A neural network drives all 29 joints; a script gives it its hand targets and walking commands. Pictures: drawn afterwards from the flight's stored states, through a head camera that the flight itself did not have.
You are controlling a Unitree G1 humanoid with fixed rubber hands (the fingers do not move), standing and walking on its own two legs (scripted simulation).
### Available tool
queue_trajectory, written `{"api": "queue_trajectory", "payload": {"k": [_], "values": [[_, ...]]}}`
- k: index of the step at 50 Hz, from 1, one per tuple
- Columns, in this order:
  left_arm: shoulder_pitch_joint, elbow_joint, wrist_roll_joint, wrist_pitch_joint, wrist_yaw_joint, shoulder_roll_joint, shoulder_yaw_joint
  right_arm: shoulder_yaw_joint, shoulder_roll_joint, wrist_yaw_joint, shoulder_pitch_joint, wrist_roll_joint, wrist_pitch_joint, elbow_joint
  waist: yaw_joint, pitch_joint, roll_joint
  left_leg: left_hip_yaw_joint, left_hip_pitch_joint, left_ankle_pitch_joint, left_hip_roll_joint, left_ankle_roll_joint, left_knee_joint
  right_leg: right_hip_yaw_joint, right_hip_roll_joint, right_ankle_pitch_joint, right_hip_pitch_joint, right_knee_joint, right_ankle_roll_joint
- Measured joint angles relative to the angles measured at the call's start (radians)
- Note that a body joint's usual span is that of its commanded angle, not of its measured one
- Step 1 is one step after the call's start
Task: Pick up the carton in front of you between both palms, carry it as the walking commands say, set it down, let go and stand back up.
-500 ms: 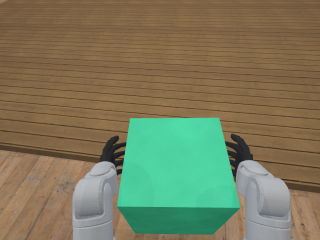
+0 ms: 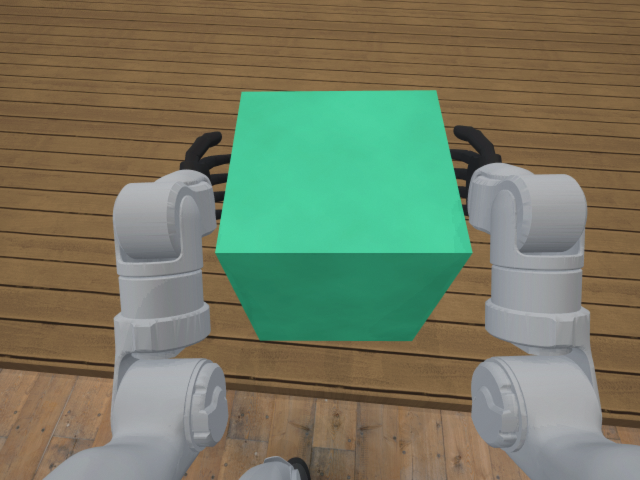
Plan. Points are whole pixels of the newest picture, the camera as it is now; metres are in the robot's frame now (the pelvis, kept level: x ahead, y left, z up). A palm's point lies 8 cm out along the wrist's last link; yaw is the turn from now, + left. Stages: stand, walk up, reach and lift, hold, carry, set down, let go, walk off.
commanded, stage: carry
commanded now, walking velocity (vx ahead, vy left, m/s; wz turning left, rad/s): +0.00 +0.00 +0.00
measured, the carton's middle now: (336, 231) +0.39 +0.00 +0.09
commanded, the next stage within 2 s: none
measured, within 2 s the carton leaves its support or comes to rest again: neither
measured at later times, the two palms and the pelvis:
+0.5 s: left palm (218, 138) +0.50 +0.15 +0.15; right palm (450, 130) +0.51 -0.15 +0.15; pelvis +0.13 -0.02 +0.02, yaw +1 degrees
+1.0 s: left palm (259, 52) +0.63 +0.10 +0.19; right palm (474, 58) +0.62 -0.20 +0.18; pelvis +0.26 -0.04 +0.02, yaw +1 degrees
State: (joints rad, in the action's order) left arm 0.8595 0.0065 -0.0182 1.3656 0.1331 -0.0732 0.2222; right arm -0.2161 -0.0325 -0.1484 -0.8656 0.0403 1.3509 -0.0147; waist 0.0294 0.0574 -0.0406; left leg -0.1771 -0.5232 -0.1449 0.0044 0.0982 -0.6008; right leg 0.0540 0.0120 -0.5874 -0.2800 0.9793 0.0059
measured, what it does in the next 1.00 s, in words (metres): walks ahead: right foot, then right foot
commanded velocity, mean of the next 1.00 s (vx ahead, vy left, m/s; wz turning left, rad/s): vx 0.27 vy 0.00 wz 0.00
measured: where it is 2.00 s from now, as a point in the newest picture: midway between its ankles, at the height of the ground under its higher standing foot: (340, 274)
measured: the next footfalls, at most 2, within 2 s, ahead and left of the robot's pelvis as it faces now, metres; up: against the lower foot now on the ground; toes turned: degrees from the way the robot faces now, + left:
right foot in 0.18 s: +0.10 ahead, -0.12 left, +0.00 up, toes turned -3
right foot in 0.92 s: +0.27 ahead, -0.13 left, +0.00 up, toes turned -6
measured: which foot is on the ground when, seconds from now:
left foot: down 0.00-1.00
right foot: up 0.00-0.16, down 0.18-0.72, up 0.74-0.90, down 0.92-1.00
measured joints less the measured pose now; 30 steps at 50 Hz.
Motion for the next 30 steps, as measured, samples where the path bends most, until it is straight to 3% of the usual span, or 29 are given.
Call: {"api": "queue_trajectory", "payload": {"k": [2,6,8,11,16,20,23,25,28,30], "values": [[0.045,0.034,-0.009,0.013,0.005,0.006,0.023,-0.027,-0.002,-0.002,-0.036,-0.002,0.008,-0.032,0.003,0.033,0.003,0.002,0.018,0.000,0.004,0.007,0.033,-0.021,-0.008,-0.011,-0.069,-0.007,0.011],[0.102,0.043,-0.037,0.003,0.011,0.032,0.070,-0.085,0.015,-0.003,-0.077,0.010,-0.007,-0.031,0.000,0.091,0.018,0.008,0.052,0.006,0.004,0.010,0.095,-0.031,-0.004,0.047,-0.138,-0.207,0.008],[0.107,0.026,-0.048,-0.017,0.012,0.050,0.087,-0.110,0.030,-0.003,-0.077,0.019,-0.024,-0.006,-0.005,0.109,0.024,0.012,0.063,-0.006,0.004,0.004,0.099,-0.029,0.000,0.127,-0.144,-0.312,0.003],[0.072,-0.024,-0.058,-0.053,0.009,0.084,0.101,-0.130,0.055,-0.001,-0.050,0.030,-0.049,0.047,-0.015,0.117,0.041,0.022,0.074,-0.048,0.004,-0.006,0.066,-0.009,0.008,0.345,-0.105,-0.420,-0.006],[-0.017,-0.135,-0.066,-0.085,-0.001,0.130,0.104,-0.117,0.083,0.017,0.017,0.028,-0.068,0.142,-0.036,0.090,0.054,0.034,0.071,-0.082,-0.006,-0.028,0.011,0.002,0.001,0.273,-0.090,-0.393,0.012],[-0.088,-0.190,-0.060,-0.094,-0.003,0.143,0.090,-0.094,0.102,0.026,0.076,0.038,-0.076,0.188,-0.034,0.051,0.041,0.037,0.116,-0.110,0.000,-0.032,0.050,0.012,0.009,0.271,-0.093,-0.347,0.016],[-0.134,-0.182,-0.062,-0.098,-0.011,0.143,0.080,-0.077,0.115,0.030,0.120,0.052,-0.082,0.181,-0.022,0.019,0.037,0.038,0.128,-0.099,0.002,-0.021,0.044,0.022,0.015,0.275,-0.074,-0.340,0.004],[-0.165,-0.161,-0.063,-0.101,-0.015,0.143,0.073,-0.066,0.121,0.031,0.153,0.060,-0.085,0.161,-0.025,-0.007,0.041,0.035,0.132,-0.084,-0.003,-0.018,0.028,0.028,0.010,0.268,-0.015,-0.428,-0.007],[-0.189,-0.123,-0.064,-0.106,-0.017,0.136,0.060,-0.044,0.113,0.033,0.188,0.061,-0.093,0.129,-0.042,-0.036,0.046,0.029,0.135,-0.072,-0.017,-0.037,-0.004,0.028,-0.002,0.275,0.056,-0.541,0.011],[-0.189,-0.100,-0.070,-0.113,-0.012,0.137,0.039,-0.032,0.099,0.027,0.203,0.057,-0.097,0.123,-0.052,-0.049,0.038,0.034,0.143,-0.145,-0.013,-0.060,0.000,0.018,-0.002,0.261,0.077,-0.553,0.023]]}}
